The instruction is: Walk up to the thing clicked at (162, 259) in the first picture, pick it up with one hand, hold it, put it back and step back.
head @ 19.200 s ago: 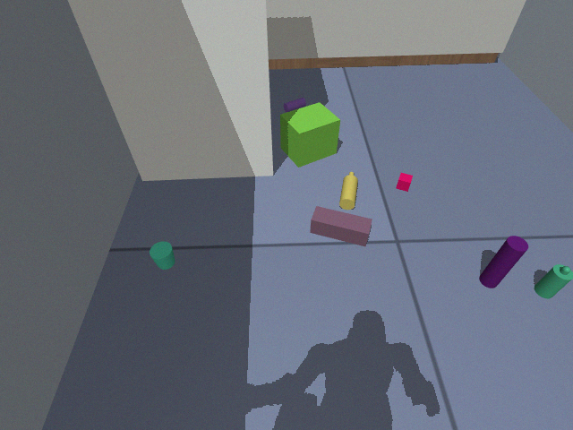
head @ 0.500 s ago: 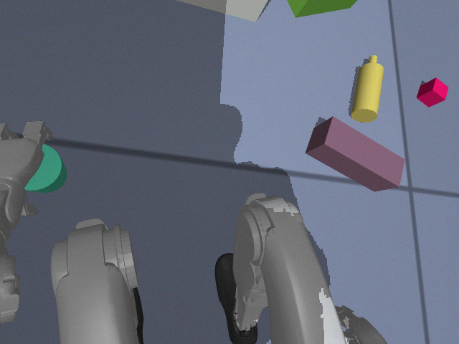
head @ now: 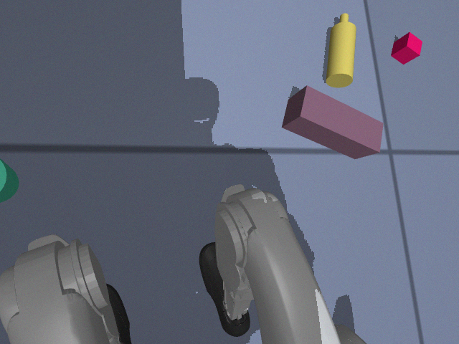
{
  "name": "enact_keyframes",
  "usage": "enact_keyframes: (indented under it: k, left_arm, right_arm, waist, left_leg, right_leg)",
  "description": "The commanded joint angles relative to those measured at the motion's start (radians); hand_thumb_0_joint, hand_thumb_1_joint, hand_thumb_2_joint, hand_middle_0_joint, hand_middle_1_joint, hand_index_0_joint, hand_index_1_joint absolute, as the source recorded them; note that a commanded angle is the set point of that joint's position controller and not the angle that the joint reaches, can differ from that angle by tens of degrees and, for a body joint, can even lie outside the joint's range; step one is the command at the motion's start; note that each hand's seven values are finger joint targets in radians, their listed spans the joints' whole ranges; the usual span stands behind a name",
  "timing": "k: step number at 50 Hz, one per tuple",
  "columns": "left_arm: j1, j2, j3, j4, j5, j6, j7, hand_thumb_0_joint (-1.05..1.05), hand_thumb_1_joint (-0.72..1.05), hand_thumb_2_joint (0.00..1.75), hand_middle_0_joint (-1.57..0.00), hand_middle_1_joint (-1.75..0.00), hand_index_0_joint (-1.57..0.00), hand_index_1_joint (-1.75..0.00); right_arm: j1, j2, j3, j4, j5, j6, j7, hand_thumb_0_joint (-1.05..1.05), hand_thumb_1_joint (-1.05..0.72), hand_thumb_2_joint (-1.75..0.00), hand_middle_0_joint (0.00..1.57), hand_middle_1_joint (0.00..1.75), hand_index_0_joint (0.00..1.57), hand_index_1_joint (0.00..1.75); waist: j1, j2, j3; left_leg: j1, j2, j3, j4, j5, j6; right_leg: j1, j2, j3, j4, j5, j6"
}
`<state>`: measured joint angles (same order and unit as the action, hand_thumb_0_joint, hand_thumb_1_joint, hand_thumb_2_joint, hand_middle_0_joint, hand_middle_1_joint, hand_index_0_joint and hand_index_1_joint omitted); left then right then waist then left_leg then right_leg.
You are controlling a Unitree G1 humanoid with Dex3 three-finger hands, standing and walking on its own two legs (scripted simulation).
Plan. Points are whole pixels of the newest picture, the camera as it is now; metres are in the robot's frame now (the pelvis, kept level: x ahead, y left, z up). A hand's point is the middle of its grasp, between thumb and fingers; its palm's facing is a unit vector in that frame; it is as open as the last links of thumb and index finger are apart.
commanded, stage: rest palm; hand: left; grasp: from above
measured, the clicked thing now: out of the picture +0.43 +0.30 -0.25
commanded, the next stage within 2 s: close in 0.68 s
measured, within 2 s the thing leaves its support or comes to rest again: neither
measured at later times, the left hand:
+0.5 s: hand out of the picture +0.42 +0.30 -0.23, palm faces -0.39 -0.13 -0.91, open 14.6 cm
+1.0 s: hand out of the picture +0.42 +0.31 -0.23, palm faces -0.43 -0.13 -0.90, open 13.9 cm
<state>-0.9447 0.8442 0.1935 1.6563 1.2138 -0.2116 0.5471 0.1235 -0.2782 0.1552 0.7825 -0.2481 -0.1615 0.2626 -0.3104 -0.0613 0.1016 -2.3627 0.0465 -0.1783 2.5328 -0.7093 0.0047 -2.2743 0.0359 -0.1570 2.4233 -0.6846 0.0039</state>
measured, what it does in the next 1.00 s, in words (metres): stands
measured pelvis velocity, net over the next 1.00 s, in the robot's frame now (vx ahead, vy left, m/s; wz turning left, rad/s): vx -0.01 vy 0.01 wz -0.05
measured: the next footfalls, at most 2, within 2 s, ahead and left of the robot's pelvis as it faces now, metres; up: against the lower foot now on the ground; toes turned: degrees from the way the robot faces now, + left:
none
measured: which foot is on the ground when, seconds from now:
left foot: down 0.00-1.00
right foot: down 0.00-1.00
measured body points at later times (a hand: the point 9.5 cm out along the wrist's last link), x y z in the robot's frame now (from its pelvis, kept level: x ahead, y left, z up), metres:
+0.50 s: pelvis +0.00 +0.01 +0.00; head +0.24 +0.12 +0.36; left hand +0.44 +0.30 -0.18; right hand +0.07 -0.26 -0.07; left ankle +0.07 +0.13 -0.27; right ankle +0.10 -0.11 -0.27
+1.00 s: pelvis -0.01 +0.01 +0.00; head +0.24 +0.12 +0.35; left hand +0.43 +0.31 -0.18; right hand +0.04 -0.24 -0.07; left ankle +0.07 +0.13 -0.27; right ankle +0.10 -0.11 -0.27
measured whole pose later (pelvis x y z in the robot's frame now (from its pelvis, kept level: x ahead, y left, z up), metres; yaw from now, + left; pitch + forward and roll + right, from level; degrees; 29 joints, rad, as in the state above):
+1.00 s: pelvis -0.01 +0.01 +0.00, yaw -3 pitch +26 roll -13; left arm -0.94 0.90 0.11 1.76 1.28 -0.29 0.70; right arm 0.09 -0.32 0.25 0.75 -0.29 -0.27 0.32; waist -0.32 -0.11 0.12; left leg -2.34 0.05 -0.24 2.57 -0.72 0.01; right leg -2.22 0.06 -0.20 2.41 -0.67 0.02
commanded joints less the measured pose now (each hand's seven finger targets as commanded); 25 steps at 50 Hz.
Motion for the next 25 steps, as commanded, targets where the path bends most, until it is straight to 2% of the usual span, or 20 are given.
enact_keyframes:
  k: [1, 2, 3, 5, 6, 7, 8, 11, 12, 15, 16, 19, 21, 22, 23, 24, 25]
  left_arm:
    - [-0.248, 0.236, -0.016, -0.131, 0.005, -0.082, 0.029, 0.00, -0.53, 0.98, -0.06, -0.99, -0.06, -0.99]
    - [-0.208, 0.263, 0.008, -0.143, 0.017, -0.098, 0.044, 0.00, -0.52, 0.97, -0.06, -1.00, -0.06, -0.99]
    - [-0.205, 0.251, 0.002, -0.145, 0.025, -0.110, 0.059, 0.00, -0.53, 0.98, -0.06, -0.98, -0.06, -0.99]
    - [-0.220, 0.245, -0.025, -0.120, 0.065, -0.123, 0.087, 0.00, -0.53, 0.98, -0.06, -0.98, -0.05, -0.98]
    - [-0.202, 0.253, -0.012, -0.119, 0.078, -0.124, 0.107, 0.00, -0.53, 0.98, -0.06, -0.98, -0.05, -0.98]
    - [-0.171, 0.238, -0.025, -0.084, 0.090, -0.116, 0.127, 0.00, -0.53, 0.99, -0.06, -0.97, -0.05, -0.97]
    - [-0.189, 0.240, -0.029, -0.079, 0.091, -0.113, 0.149, 0.00, -0.53, 0.99, -0.06, -0.96, -0.05, -0.97]
    - [-0.194, 0.215, -0.049, -0.050, 0.125, -0.080, 0.204, 0.00, -0.54, 1.00, -0.06, -0.94, -0.04, -0.95]
    - [-0.202, 0.210, -0.049, -0.066, 0.120, -0.068, 0.221, 0.00, -0.55, 1.01, -0.06, -0.94, -0.04, -0.95]
    - [-0.230, 0.185, -0.068, -0.019, 0.118, -0.024, 0.252, 0.00, -0.54, 1.01, -0.06, -0.95, -0.04, -0.96]
    - [-0.241, 0.176, -0.085, -0.007, 0.115, -0.008, 0.254, 0.00, -0.54, 1.00, -0.06, -0.96, -0.05, -0.97]
    - [-0.281, 0.181, -0.080, -0.012, 0.080, 0.027, 0.253, 0.00, -0.54, 0.99, -0.06, -0.95, -0.05, -0.96]
    - [-0.279, 0.184, -0.083, -0.001, 0.062, 0.045, 0.245, 0.00, -0.54, 0.98, -0.06, -0.98, -0.05, -0.98]
    - [-0.305, 0.251, -0.027, -0.039, 0.052, 0.044, 0.245, 0.00, -0.54, 0.99, -0.06, -0.98, -0.05, -0.99]
    - [-0.295, 0.267, -0.011, -0.007, 0.059, 0.049, 0.234, 0.00, -0.55, 1.01, -0.06, -0.97, -0.05, -0.99]
    - [-0.272, 0.281, 0.009, -0.003, 0.054, 0.052, 0.224, 0.00, -0.55, 0.99, -0.06, -0.98, -0.05, -0.99]
    - [-0.265, 0.270, 0.015, 0.032, 0.048, 0.054, 0.207, 0.00, -0.54, 0.99, -0.06, -1.00, -0.05, -1.00]
  right_arm:
    - [0.210, -0.306, -0.072, -0.003, 0.000, -0.016, -0.014, 0.00, -0.89, -0.90, 0.20, 0.30, 0.20, 0.30]
    - [0.205, -0.313, -0.071, 0.003, 0.004, -0.013, -0.019, 0.00, -0.89, -0.90, 0.20, 0.30, 0.20, 0.30]
    - [0.191, -0.317, -0.070, -0.009, 0.003, -0.014, -0.020, 0.00, -0.89, -0.90, 0.20, 0.30, 0.20, 0.30]
    - [0.178, -0.312, -0.054, -0.012, -0.008, -0.023, -0.012, 0.00, -0.89, -0.90, 0.20, 0.30, 0.20, 0.30]
    - [0.171, -0.314, -0.054, -0.011, -0.010, -0.024, -0.012, 0.00, -0.89, -0.90, 0.20, 0.30, 0.20, 0.30]
    - [0.152, -0.314, -0.053, -0.010, -0.010, -0.026, -0.014, 0.00, -0.88, -0.90, 0.20, 0.30, 0.20, 0.30]
    - [0.147, -0.319, -0.049, -0.016, -0.013, -0.032, -0.014, 0.00, -0.88, -0.90, 0.20, 0.30, 0.20, 0.30]
    - [0.144, -0.328, -0.053, -0.003, -0.026, -0.052, -0.004, 0.00, -0.88, -0.90, 0.20, 0.30, 0.20, 0.30]
    - [0.134, -0.332, -0.057, 0.001, -0.025, -0.056, -0.003, 0.00, -0.88, -0.90, 0.20, 0.30, 0.20, 0.30]
    - [0.128, -0.342, -0.058, 0.005, -0.029, -0.077, 0.016, 0.00, -0.88, -0.90, 0.20, 0.30, 0.20, 0.30]
    - [0.123, -0.343, -0.058, 0.004, -0.029, -0.089, 0.025, 0.00, -0.89, -0.90, 0.20, 0.30, 0.20, 0.30]
    - [0.132, -0.350, -0.058, 0.008, -0.024, -0.108, 0.040, 0.00, -0.89, -0.90, 0.20, 0.30, 0.20, 0.30]
    - [0.117, -0.352, -0.055, 0.009, -0.019, -0.121, 0.047, 0.00, -0.89, -0.90, 0.20, 0.30, 0.20, 0.30]
    - [0.112, -0.365, -0.058, -0.019, -0.022, -0.123, 0.049, 0.00, -0.89, -0.90, 0.20, 0.30, 0.20, 0.30]
    - [0.127, -0.369, -0.056, -0.022, -0.017, -0.127, 0.050, 0.00, -0.90, -0.90, 0.20, 0.30, 0.20, 0.30]
    - [0.137, -0.368, -0.062, -0.011, -0.014, -0.121, 0.050, 0.00, -0.89, -0.90, 0.20, 0.30, 0.20, 0.30]
    - [0.143, -0.356, -0.057, -0.014, -0.016, -0.124, 0.053, 0.00, -0.90, -0.90, 0.20, 0.30, 0.20, 0.30]
  waist:
    - [-0.030, 0.343, -0.695]
    - [-0.004, 0.363, -0.708]
    - [-0.001, 0.383, -0.703]
    - [-0.019, 0.391, -0.652]
    - [-0.006, 0.393, -0.650]
    - [-0.001, 0.390, -0.638]
    - [-0.009, 0.396, -0.611]
    - [-0.023, 0.390, -0.576]
    - [-0.018, 0.401, -0.592]
    - [-0.038, 0.408, -0.593]
    - [-0.043, 0.416, -0.572]
    - [-0.052, 0.411, -0.586]
    - [-0.042, 0.417, -0.576]
    - [-0.047, 0.396, -0.601]
    - [-0.050, 0.376, -0.573]
    - [-0.043, 0.376, -0.589]
    - [-0.053, 0.367, -0.569]
  left_leg:
    - [0.468, -0.018, 0.070, -0.208, 0.212, 0.025]
    - [0.481, -0.014, 0.070, -0.220, 0.214, 0.021]
    - [0.489, -0.015, 0.069, -0.227, 0.208, 0.015]
    - [0.477, -0.013, 0.066, -0.228, 0.172, 0.011]
    - [0.475, -0.014, 0.065, -0.238, 0.162, 0.010]
    - [0.470, -0.013, 0.067, -0.242, 0.144, 0.009]
    - [0.447, -0.014, 0.067, -0.245, 0.127, 0.011]
    - [0.462, -0.013, 0.060, -0.256, 0.122, 0.006]
    - [0.475, -0.010, 0.056, -0.266, 0.131, 0.004]
    - [0.488, -0.005, 0.051, -0.254, 0.161, 0.001]
    - [0.475, -0.007, 0.050, -0.247, 0.153, 0.001]
    - [0.484, -0.002, 0.046, -0.239, 0.161, 0.005]
    - [0.476, 0.000, 0.042, -0.248, 0.141, 0.006]
    - [0.473, 0.003, 0.041, -0.242, 0.146, 0.010]
    - [0.453, -0.001, 0.044, -0.234, 0.139, 0.014]
    - [0.454, 0.001, 0.046, -0.242, 0.152, 0.014]
    - [0.434, -0.003, 0.051, -0.227, 0.148, 0.017]
  right_leg:
    - [0.403, 0.042, -0.061, -0.236, 0.266, -0.023]
    - [0.415, 0.048, -0.063, -0.245, 0.267, -0.026]
    - [0.399, 0.050, -0.073, -0.233, 0.258, -0.030]
    - [0.361, 0.053, -0.084, -0.221, 0.226, -0.033]
    - [0.349, 0.056, -0.087, -0.225, 0.210, -0.036]
    - [0.335, 0.059, -0.086, -0.228, 0.191, -0.038]
    - [0.318, 0.059, -0.089, -0.231, 0.177, -0.037]
    - [0.267, 0.060, -0.101, -0.225, 0.167, -0.036]
    - [0.269, 0.065, -0.102, -0.231, 0.175, -0.036]
    - [0.269, 0.064, -0.101, -0.219, 0.216, -0.032]
    - [0.260, 0.059, -0.099, -0.209, 0.213, -0.032]
    - [0.273, 0.056, -0.096, -0.222, 0.225, -0.027]
    - [0.273, 0.054, -0.092, -0.227, 0.207, -0.029]
    - [0.308, 0.058, -0.091, -0.237, 0.216, -0.026]
    - [0.304, 0.047, -0.089, -0.229, 0.211, -0.025]
    - [0.324, 0.053, -0.085, -0.234, 0.214, -0.027]
    - [0.323, 0.048, -0.082, -0.224, 0.216, -0.025]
